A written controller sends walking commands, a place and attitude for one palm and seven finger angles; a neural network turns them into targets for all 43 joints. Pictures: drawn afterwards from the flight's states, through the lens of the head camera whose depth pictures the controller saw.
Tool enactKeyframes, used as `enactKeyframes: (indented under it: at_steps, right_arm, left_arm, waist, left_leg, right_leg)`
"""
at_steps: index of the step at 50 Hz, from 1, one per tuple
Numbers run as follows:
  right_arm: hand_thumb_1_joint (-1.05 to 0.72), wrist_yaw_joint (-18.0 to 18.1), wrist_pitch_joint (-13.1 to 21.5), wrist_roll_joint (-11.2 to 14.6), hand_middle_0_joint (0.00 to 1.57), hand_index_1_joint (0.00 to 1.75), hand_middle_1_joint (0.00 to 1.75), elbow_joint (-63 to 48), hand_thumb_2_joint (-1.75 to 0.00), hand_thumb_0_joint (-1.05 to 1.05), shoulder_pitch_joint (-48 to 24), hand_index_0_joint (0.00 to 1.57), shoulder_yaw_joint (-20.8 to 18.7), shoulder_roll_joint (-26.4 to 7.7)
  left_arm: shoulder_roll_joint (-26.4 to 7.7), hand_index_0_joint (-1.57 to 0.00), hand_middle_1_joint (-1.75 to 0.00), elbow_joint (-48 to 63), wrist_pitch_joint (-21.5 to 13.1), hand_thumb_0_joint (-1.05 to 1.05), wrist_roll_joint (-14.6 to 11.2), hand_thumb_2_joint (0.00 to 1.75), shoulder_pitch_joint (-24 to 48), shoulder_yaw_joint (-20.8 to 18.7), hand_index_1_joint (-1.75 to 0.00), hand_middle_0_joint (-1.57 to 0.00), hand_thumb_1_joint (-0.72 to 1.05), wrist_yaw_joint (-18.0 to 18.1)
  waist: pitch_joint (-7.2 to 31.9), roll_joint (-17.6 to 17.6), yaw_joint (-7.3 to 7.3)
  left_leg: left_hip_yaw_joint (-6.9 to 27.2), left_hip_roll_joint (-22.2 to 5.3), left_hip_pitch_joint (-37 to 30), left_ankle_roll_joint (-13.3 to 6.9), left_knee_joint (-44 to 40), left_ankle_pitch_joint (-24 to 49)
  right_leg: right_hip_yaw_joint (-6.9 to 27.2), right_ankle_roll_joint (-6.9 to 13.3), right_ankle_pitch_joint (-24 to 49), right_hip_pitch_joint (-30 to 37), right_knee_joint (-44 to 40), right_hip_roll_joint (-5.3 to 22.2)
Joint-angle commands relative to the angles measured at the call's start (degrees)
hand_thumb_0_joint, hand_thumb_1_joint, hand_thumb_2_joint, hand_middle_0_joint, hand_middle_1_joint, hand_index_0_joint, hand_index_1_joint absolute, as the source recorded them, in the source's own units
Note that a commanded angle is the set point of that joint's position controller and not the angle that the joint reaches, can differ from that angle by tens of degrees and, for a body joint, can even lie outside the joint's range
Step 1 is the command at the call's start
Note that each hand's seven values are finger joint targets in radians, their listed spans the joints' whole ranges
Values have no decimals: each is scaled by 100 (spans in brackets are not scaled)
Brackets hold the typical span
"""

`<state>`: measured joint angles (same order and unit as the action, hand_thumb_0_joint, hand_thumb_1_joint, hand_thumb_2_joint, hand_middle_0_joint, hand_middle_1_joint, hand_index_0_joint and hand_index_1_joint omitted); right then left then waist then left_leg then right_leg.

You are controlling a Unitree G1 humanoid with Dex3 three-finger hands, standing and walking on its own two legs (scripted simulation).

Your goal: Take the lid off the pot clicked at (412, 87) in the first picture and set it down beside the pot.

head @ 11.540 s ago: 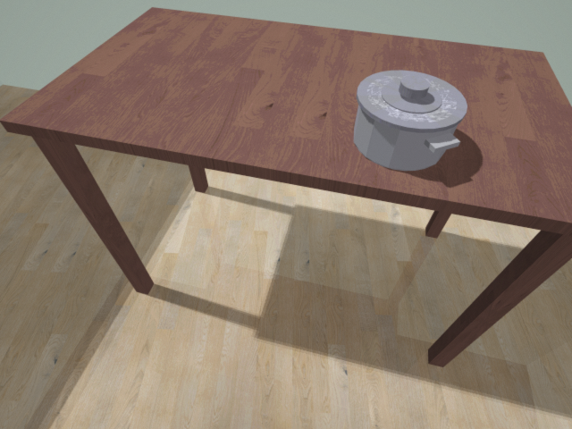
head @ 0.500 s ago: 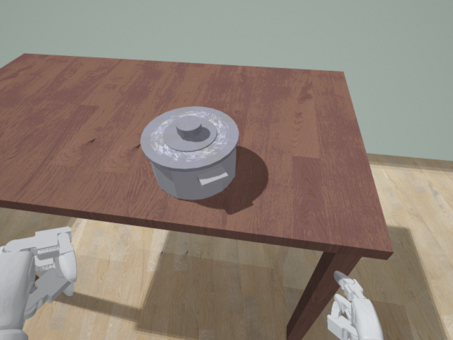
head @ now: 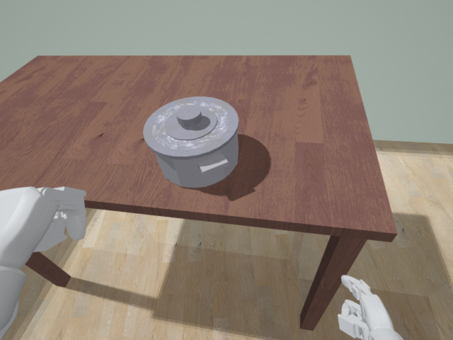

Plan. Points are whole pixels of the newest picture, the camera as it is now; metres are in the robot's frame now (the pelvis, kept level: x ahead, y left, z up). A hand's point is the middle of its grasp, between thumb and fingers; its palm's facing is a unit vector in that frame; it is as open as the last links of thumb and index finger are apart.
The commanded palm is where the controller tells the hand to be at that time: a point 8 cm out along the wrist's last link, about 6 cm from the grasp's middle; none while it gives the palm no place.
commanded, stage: reach forward and open the fingers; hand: left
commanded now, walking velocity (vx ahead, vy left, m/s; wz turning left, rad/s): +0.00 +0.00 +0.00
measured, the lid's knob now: (189, 115) +0.48 +0.15 +0.16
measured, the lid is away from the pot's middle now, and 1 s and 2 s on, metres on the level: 0.00 0.00 0.00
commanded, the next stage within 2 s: move the open hand above the knob in 0.86 s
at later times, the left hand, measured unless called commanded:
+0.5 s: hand (57, 214) +0.21 +0.27 +0.18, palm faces -0.18 +0.00 -0.98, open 6.9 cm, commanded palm +0.20 +0.26 +0.26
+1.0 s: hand (64, 170) +0.27 +0.27 +0.21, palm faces -0.07 -0.07 -0.99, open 10.0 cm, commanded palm +0.24 +0.26 +0.29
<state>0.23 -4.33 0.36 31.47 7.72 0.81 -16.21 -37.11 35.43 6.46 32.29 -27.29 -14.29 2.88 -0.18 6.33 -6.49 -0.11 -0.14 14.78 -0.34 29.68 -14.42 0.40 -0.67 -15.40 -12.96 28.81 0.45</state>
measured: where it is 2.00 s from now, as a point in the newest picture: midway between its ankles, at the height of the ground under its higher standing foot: outside the picture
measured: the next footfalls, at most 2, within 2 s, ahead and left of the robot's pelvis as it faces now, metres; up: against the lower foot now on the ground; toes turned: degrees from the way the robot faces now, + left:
none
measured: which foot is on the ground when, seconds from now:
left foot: down 0.00-1.00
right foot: down 0.00-1.00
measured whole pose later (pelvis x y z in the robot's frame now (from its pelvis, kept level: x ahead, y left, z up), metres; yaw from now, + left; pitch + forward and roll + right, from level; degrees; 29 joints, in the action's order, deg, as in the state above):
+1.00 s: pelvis -0.04 +0.02 +0.01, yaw +1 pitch -2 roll +0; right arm -1.0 -2.6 3.3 34.0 4.9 2.0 -16.0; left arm -41.0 8.1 9.0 39.3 18.1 -2.4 -27.3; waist -2.9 6.8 -5.2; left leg -0.1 2.0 12.6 -2.2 21.7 -6.8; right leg 0.5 -1.9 -8.5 -10.8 21.7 2.5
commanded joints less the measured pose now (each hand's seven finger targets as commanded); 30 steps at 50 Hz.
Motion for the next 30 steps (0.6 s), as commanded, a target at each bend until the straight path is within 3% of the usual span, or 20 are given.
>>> enactKeyframes:
  at_steps: [1, 2, 4, 6, 8, 9, 11, 12, 13, 14, 16, 18, 19, 20, 21, 23, 24, 26, 28, 30]
  right_arm:
    - [-90, 121, 97, 128, 20, 30, 30, -913, -90, 0, -948, 20, -239, -663]
    - [-90, 133, 113, 157, 20, 30, 30, -886, -90, 0, -967, 20, -240, -678]
    - [-90, 124, 210, 188, 20, 30, 30, -937, -90, 0, -1058, 20, -226, -673]
    - [-90, 189, 299, 184, 20, 30, 30, -909, -90, 0, -1120, 20, -200, -631]
    - [-90, 200, 470, 205, 20, 30, 30, -955, -90, 0, -1289, 20, -172, -610]
    - [-90, 254, 438, 152, 20, 30, 30, -777, -90, 0, -1032, 20, -166, -656]
    - [-90, 301, 391, 163, 20, 30, 30, -708, -90, 0, -1048, 20, -155, -685]
    - [-90, 313, 405, 175, 20, 30, 30, -694, -90, 0, -1036, 20, -159, -701]
    - [-90, 276, 462, 201, 20, 30, 30, -754, -90, 0, -1201, 20, -169, -671]
    - [-90, 296, 414, 176, 20, 30, 30, -684, -90, 0, -1008, 20, -169, -703]
    - [-90, 274, 473, 179, 20, 30, 30, -757, -90, 0, -1059, 20, -186, -658]
    - [-90, 203, 661, 205, 20, 30, 30, -937, -90, 0, -1267, 20, -161, -566]
    - [-90, 226, 605, 162, 20, 30, 30, -825, -90, 0, -1025, 20, -188, -628]
    - [-90, 233, 617, 174, 20, 30, 30, -833, -90, 0, -1076, 20, -191, -633]
    - [-90, 258, 568, 146, 20, 30, 30, -756, -90, 0, -1103, 20, -179, -651]
    - [-90, 245, 620, 204, 20, 30, 30, -766, -90, 0, -1178, 20, -171, -670]
    - [-90, 269, 532, 150, 20, 30, 30, -674, -90, 0, -1064, 20, -150, -703]
    - [-90, 260, 506, 165, 20, 30, 30, -657, -90, 0, -1089, 20, -157, -655]
    - [-90, 144, 627, 241, 20, 30, 30, -810, -90, 0, -1198, 20, -196, -586]
    - [-90, 100, 565, 225, 20, 30, 30, -739, -90, 0, -1116, 20, -229, -598]
  left_arm:
    - [-1533, -120, -104, -84, 134, 0, 575, 117, 1098, -783, -104, -120, 49, -417]
    - [-1649, -119, -100, -197, 127, 0, 593, 119, 1222, -778, -100, -119, 46, -605]
    - [-1869, -117, -93, 131, 50, 0, 528, 124, 1530, -768, -93, -117, 39, -979]
    - [-1861, -115, -86, 86, -21, 0, 390, 128, 1742, -601, -86, -115, 32, -1332]
    - [-2144, -113, -79, 131, -52, 0, 411, 132, 1953, -762, -79, -113, 25, -1612]
    - [-2424, -111, -76, -365, -110, 0, 395, 134, 2174, -946, -76, -111, 22, -1756]
    - [-2645, -109, -68, -830, -178, 0, 401, 138, 2675, -1038, -68, -109, 15, -2048]
    - [-2747, -108, -65, -941, -212, 0, 404, 140, 2991, -1040, -65, -108, 12, -2159]
    - [-2716, -106, -61, -991, -170, 0, 457, 142, 3039, -1005, -61, -106, 9, -2255]
    - [-2571, -105, -58, -1272, -227, 0, 354, 145, 3302, -812, -58, -105, 6, -2378]
    - [-2291, -102, -51, -1118, -403, 0, 161, 149, 3420, -561, -51, -102, -1, -2584]
    - [-2119, -100, -44, -670, -511, 0, 138, 153, 3312, -428, -44, -100, -7, -2723]
    - [-2193, -98, -40, -826, -626, 0, 54, 155, 3389, -480, -40, -98, -10, -2788]
    - [-2363, -97, -36, -738, -686, 0, 96, 156, 3593, -579, -36, -97, -13, -2814]
    - [-2509, -96, -33, -1085, -712, 0, 136, 156, 3707, -715, -33, -96, -16, -2817]
    - [-2867, -93, -26, -1256, -674, 0, 407, 157, 4276, -938, -26, -93, -21, -2705]
    - [-2891, -91, -22, -1465, -750, 0, 388, 157, 4864, -904, -22, -91, -24, -2673]
    - [-2661, -89, -15, -1750, -768, 0, 388, 158, 5140, -689, -15, -89, -30, -2593]
    - [-2351, -86, -8, -1462, -679, 0, 423, 159, 4960, -465, -8, -86, -35, -2513]
    - [-1875, -86, -8, -1505, -558, 0, 347, 158, 4971, 14, -8, -86, -35, -2585]
  waist:
    - [703, -532, 107]
    - [725, -521, 107]
    - [1152, -436, 88]
    - [1029, -412, 99]
    - [1115, -279, 86]
    - [869, -555, 118]
    - [552, -607, 136]
    - [612, -469, 141]
    - [694, -380, 137]
    - [585, -398, 205]
    - [718, -298, 179]
    - [1194, -256, 128]
    - [1093, -442, 155]
    - [1158, -370, 120]
    - [893, -516, 109]
    - [886, -418, 120]
    - [823, -279, 135]
    - [679, -114, 111]
    - [1074, 170, 79]
    - [1088, 98, 123]
  left_leg:
    - [-28, 55, -236, -136, -446, 937]
    - [-13, 74, -284, -147, -453, 992]
    - [12, 155, -476, -176, -395, 1280]
    - [26, 217, -534, -208, -462, 1256]
    - [62, 251, -663, -214, -442, 1369]
    - [28, 288, -552, -239, -458, 1345]
    - [33, 300, -509, -235, -583, 1266]
    - [40, 325, -561, -229, -645, 1187]
    - [51, 333, -658, -227, -631, 1244]
    - [8, 352, -634, -246, -662, 1152]
    - [-1, 377, -839, -252, -726, 1140]
    - [10, 402, -1175, -248, -698, 1319]
    - [-27, 400, -1128, -268, -719, 1213]
    - [-24, 399, -1215, -255, -783, 1192]
    - [-32, 397, -1068, -268, -831, 1033]
    - [15, 338, -1054, -229, -903, 871]
    - [-1, 364, -1016, -244, -971, 784]
    - [29, 337, -980, -222, -1119, 556]
    - [76, 320, -1093, -180, -1104, 678]
    - [87, 293, -1111, -167, -1212, 608]
  right_leg:
    - [-150, 94, 573, 199, -572, -137]
    - [-145, 69, 689, 215, -596, -122]
    - [-144, 37, 1120, 471, -587, -95]
    - [-193, -28, 1177, 405, -684, -96]
    - [-122, -24, 1345, 438, -770, -175]
    - [-201, -59, 1341, 395, -817, -110]
    - [-250, -83, 1240, 350, -907, -138]
    - [-224, -86, 1082, 332, -966, -123]
    - [-142, -61, 1157, 353, -1031, -233]
    - [-222, -91, 1069, 319, -1070, -157]
    - [-273, -93, 1049, 359, -1120, -195]
    - [-218, -59, 1173, 452, -1144, -283]
    - [-303, -87, 1051, 429, -1173, -205]
    - [-287, -71, 961, 469, -1154, -195]
    - [-332, -75, 771, 348, -1240, -234]
    - [-234, -18, 447, 300, -1301, -320]
    - [-299, 2, 267, 304, -1350, -239]
    - [-334, 41, 11, 221, -1375, -265]
    - [-237, 118, 170, 391, -1249, -348]
    - [-293, 108, 192, 438, -1185, -275]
